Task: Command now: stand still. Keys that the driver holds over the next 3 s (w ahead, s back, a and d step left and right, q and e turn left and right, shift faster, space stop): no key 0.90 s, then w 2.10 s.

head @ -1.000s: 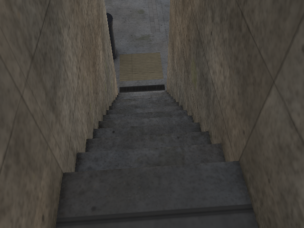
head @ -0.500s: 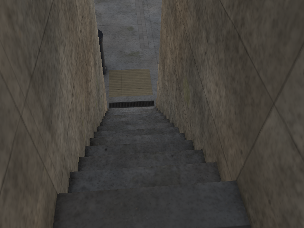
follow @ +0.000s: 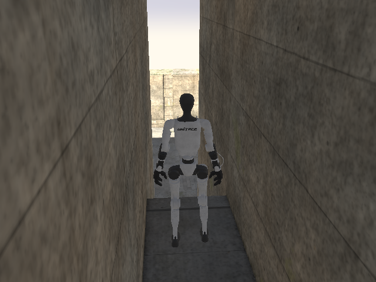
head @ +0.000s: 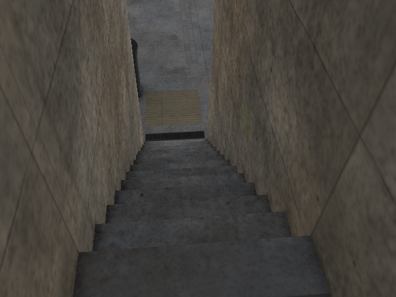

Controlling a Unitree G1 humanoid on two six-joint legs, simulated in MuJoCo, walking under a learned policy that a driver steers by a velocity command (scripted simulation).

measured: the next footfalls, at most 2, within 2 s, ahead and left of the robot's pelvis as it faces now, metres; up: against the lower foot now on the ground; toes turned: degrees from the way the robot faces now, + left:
left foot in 1.58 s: +0.38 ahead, +0.11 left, +0.00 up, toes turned +1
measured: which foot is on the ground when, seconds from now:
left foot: down 0.00-1.00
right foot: down 0.00-1.00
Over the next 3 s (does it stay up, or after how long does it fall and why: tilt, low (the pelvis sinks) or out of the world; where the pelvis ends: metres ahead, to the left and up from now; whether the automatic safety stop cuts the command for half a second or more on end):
stays up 0.94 0.08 -0.33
